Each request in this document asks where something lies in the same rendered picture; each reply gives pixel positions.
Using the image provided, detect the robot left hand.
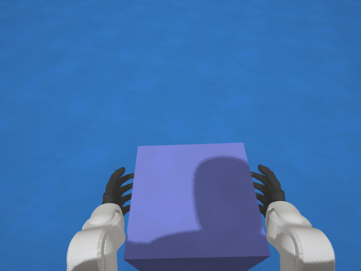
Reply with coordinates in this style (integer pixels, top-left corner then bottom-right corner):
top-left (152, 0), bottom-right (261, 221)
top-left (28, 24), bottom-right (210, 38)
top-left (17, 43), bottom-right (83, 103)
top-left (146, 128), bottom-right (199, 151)
top-left (102, 167), bottom-right (134, 216)

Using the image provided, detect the carton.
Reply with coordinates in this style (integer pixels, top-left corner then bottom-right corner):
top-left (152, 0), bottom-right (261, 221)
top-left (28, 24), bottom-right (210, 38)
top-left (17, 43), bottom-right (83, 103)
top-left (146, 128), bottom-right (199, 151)
top-left (124, 143), bottom-right (271, 271)

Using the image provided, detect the robot right hand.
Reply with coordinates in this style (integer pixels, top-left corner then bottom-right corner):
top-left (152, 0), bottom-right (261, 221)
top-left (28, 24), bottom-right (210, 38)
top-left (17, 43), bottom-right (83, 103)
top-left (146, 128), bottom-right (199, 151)
top-left (250, 165), bottom-right (286, 218)

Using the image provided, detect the left robot forearm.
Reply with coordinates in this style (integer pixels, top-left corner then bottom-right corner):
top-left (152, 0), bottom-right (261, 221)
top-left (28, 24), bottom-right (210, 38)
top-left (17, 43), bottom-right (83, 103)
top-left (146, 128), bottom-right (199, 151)
top-left (67, 203), bottom-right (126, 271)

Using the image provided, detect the right robot forearm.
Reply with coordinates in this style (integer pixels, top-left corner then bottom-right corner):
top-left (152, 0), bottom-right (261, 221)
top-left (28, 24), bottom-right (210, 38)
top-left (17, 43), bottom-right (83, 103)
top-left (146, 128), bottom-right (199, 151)
top-left (265, 201), bottom-right (335, 271)

